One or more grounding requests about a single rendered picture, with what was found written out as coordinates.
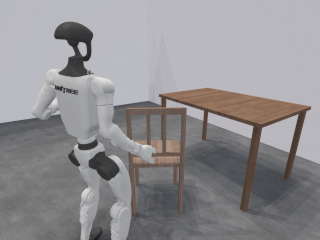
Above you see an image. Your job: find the robot right forearm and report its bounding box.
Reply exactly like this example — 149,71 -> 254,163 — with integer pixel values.
109,124 -> 144,156

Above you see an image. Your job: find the table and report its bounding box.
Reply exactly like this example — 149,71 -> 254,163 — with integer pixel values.
159,88 -> 311,212

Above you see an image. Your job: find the robot left forearm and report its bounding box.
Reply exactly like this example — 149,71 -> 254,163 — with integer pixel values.
33,98 -> 59,114

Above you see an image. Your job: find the robot torso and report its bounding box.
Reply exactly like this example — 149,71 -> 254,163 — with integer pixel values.
54,66 -> 105,170

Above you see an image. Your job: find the right robot upper arm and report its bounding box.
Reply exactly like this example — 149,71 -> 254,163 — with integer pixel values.
89,75 -> 118,140

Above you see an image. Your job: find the left robot upper arm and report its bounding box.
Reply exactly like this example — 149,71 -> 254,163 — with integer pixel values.
31,69 -> 62,120

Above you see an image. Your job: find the robot right hand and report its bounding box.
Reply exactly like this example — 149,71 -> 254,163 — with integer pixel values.
139,145 -> 157,164

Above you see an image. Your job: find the chair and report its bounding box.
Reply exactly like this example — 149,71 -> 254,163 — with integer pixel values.
125,107 -> 187,216

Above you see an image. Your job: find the robot right thigh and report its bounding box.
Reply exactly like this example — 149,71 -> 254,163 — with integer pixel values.
94,153 -> 132,222

